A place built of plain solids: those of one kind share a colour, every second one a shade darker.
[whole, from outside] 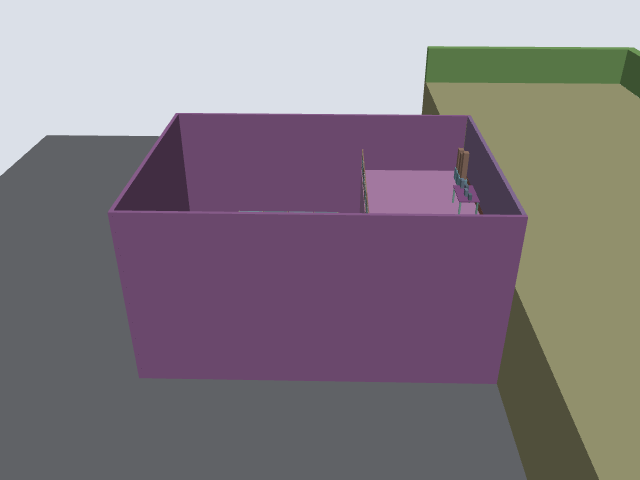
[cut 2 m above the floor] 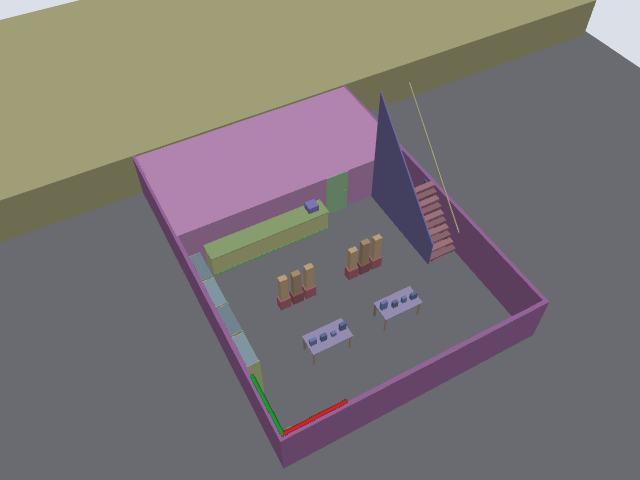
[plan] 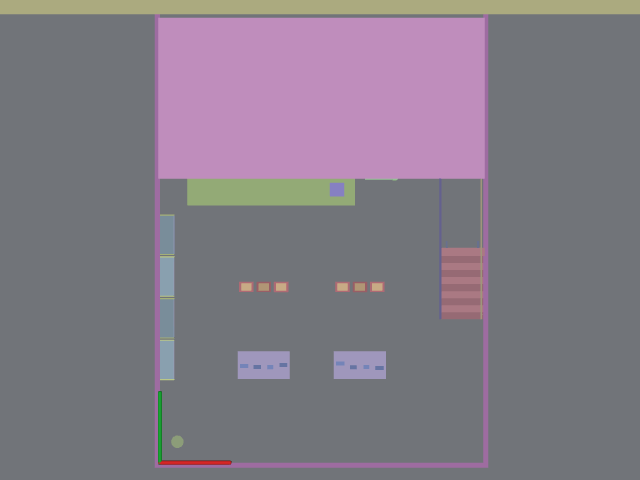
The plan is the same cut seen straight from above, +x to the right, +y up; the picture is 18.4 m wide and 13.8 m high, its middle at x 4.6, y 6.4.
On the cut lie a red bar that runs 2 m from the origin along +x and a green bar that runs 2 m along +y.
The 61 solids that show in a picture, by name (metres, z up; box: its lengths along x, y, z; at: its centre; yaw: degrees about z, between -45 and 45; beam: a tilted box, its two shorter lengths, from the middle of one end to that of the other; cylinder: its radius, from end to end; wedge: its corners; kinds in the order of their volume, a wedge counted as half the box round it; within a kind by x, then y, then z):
{
 "street_ground_1": {"box": [39.29, 12.65, 4.29], "at": [4.64, 19.21, 2.1]},
 "upper_1": {"box": [9.39, 4.63, 4.29], "at": [4.64, 10.47, 2.1]},
 "street_hedge_1": {"box": [0.6, 12.65, 2.2], "at": [-14.7, 19.21, 5.34]},
 "street_hedge_2": {"box": [39.29, 0.6, 2.2], "at": [4.64, 25.84, 5.34]},
 "wall_1": {"box": [0.15, 13.04, 6.89], "at": [-0.07, 6.37, 3.4]},
 "wall_2": {"box": [4.06, 0.15, 6.89], "at": [1.88, -0.07, 3.4]},
 "wall_3": {"box": [1.5, 0.15, 6.89], "at": [4.36, -0.07, 3.4]},
 "wall_4": {"box": [4.63, 0.15, 6.89], "at": [7.12, -0.07, 3.4]},
 "wall_5": {"box": [0.15, 13.04, 6.89], "at": [9.37, 6.37, 3.4]},
 "shelves_body_1": {"box": [0.4, 1.16, 2.1], "at": [0.2, 2.95, 1.0]},
 "shelves_body_2": {"box": [0.4, 1.16, 2.1], "at": [0.2, 4.15, 1.0]},
 "shelves_body_3": {"box": [0.4, 1.16, 2.1], "at": [0.2, 5.35, 1.0]},
 "shelves_body_4": {"box": [0.4, 1.16, 2.1], "at": [0.2, 6.55, 1.0]},
 "window_wall_1": {"box": [7.39, 0.15, 2.6], "at": [3.69, 12.81, 5.54]},
 "window_wall_2": {"box": [1.2, 0.15, 2.6], "at": [7.99, 12.81, 5.54]},
 "window_wall_3": {"box": [0.7, 0.15, 2.6], "at": [8.94, 12.81, 5.54]},
 "counter_1": {"box": [4.79, 0.7, 1.05], "at": [3.19, 7.8, 0.47]},
 "stair_guard_1": {"wedge": [[8.03, 4.12, -0.02], [8.03, 4.12, 1.15], [8.03, 8.17, -0.02], [8.03, 8.17, 5.2], [8.09, 4.12, -0.02], [8.09, 4.12, 1.15], [8.09, 8.17, -0.02], [8.09, 8.17, 5.2]]},
 "case_trunk_1": {"box": [0.3, 0.22, 1.11], "at": [2.48, 5.05, 1.06]},
 "case_trunk_2": {"box": [0.3, 0.22, 1.07], "at": [2.98, 5.05, 1.03]},
 "case_trunk_3": {"box": [0.3, 0.22, 1.14], "at": [3.48, 5.05, 1.07]},
 "case_trunk_4": {"box": [0.3, 0.22, 1.0], "at": [5.25, 5.05, 1.0]},
 "case_trunk_5": {"box": [0.3, 0.22, 1.15], "at": [5.75, 5.05, 1.08]},
 "case_trunk_6": {"box": [0.3, 0.22, 1.12], "at": [6.25, 5.05, 1.06]},
 "case_base_1": {"box": [0.42, 0.3, 0.55], "at": [2.48, 5.05, 0.23]},
 "case_base_2": {"box": [0.42, 0.3, 0.55], "at": [2.98, 5.05, 0.23]},
 "case_base_3": {"box": [0.42, 0.3, 0.55], "at": [3.48, 5.05, 0.23]},
 "case_base_4": {"box": [0.42, 0.3, 0.55], "at": [5.25, 5.05, 0.23]},
 "case_base_5": {"box": [0.42, 0.3, 0.55], "at": [5.75, 5.05, 0.23]},
 "case_base_6": {"box": [0.42, 0.3, 0.55], "at": [6.25, 5.05, 0.23]},
 "stair_wall_rail_1": {"wedge": [[9.21, 4.12, 1.1], [9.21, 4.12, 1.16], [9.21, 8.16, 5.14], [9.21, 8.16, 5.2], [9.26, 4.12, 1.1], [9.26, 4.12, 1.16], [9.26, 8.16, 5.14], [9.26, 8.16, 5.2]]},
 "stair_step_1": {"box": [1.26, 0.24, 0.08], "at": [8.71, 4.24, 0.16]},
 "stair_step_2": {"box": [1.26, 0.24, 0.08], "at": [8.71, 4.44, 0.36]},
 "stair_step_3": {"box": [1.26, 0.24, 0.08], "at": [8.71, 4.64, 0.57]},
 "stair_step_4": {"box": [1.26, 0.24, 0.08], "at": [8.71, 4.85, 0.77]},
 "stair_step_5": {"box": [1.26, 0.24, 0.08], "at": [8.71, 5.05, 0.97]},
 "stair_step_6": {"box": [1.26, 0.24, 0.08], "at": [8.71, 5.25, 1.17]},
 "stair_step_7": {"box": [1.26, 0.24, 0.08], "at": [8.71, 5.45, 1.38]},
 "stair_step_8": {"box": [1.26, 0.24, 0.08], "at": [8.71, 5.66, 1.58]},
 "stair_step_9": {"box": [1.26, 0.24, 0.08], "at": [8.71, 5.86, 1.78]},
 "stair_step_10": {"box": [1.26, 0.24, 0.08], "at": [8.71, 6.06, 1.98]},
 "upper_case_trunk_1": {"box": [0.3, 0.22, 0.94], "at": [0.95, 12.43, 5.21]},
 "upper_case_trunk_2": {"box": [0.3, 0.22, 0.94], "at": [1.45, 12.43, 5.21]},
 "upper_case_trunk_3": {"box": [0.3, 0.22, 1.2], "at": [1.95, 12.43, 5.34]},
 "counter_top_1": {"box": [4.83, 0.78, 0.04], "at": [3.19, 7.78, 1.02]},
 "back_stallriser_1": {"box": [7.39, 0.05, 0.3], "at": [3.69, 12.76, 4.39]},
 "top_1": {"box": [1.5, 0.8, 0.04], "at": [2.98, 2.8, 0.74]},
 "top_2": {"box": [1.5, 0.8, 0.04], "at": [5.75, 2.8, 0.74]},
 "service_door_1": {"box": [0.95, 0.03, 2.1], "at": [6.37, 8.14, 1.0]},
 "clock_1": {"box": [0.24, 0.12, 0.26], "at": [2.42, 2.78, 0.89]},
 "clock_2": {"box": [0.21, 0.12, 0.29], "at": [2.79, 2.75, 0.9]},
 "clock_3": {"box": [0.23, 0.12, 0.32], "at": [3.54, 2.81, 0.92]},
 "clock_4": {"box": [0.25, 0.12, 0.36], "at": [5.18, 2.85, 0.94]},
 "clock_5": {"box": [0.2, 0.12, 0.27], "at": [5.56, 2.74, 0.9]},
 "clock_6": {"box": [0.25, 0.12, 0.27], "at": [6.31, 2.72, 0.9]},
 "upper_top_1": {"box": [1.5, 0.8, 0.04], "at": [3.95, 12.18, 4.98]},
 "till_1": {"box": [0.42, 0.4, 0.28], "at": [5.09, 7.85, 1.18]},
 "plant_pot_1": {"cylinder": 0.18, "from": [0.5, 0.6, 0.0], "to": [0.5, 0.6, 0.38]},
 "shelves_cheek_1": {"box": [0.41, 0.032, 2.1], "at": [0.21, 2.38, 1.0]},
 "upper_clock_1": {"box": [0.27, 0.12, 0.35], "at": [3.39, 12.1, 5.18]},
 "counter_kick_1": {"box": [4.79, 0.012, 0.15], "at": [3.19, 7.44, 0.03]}
}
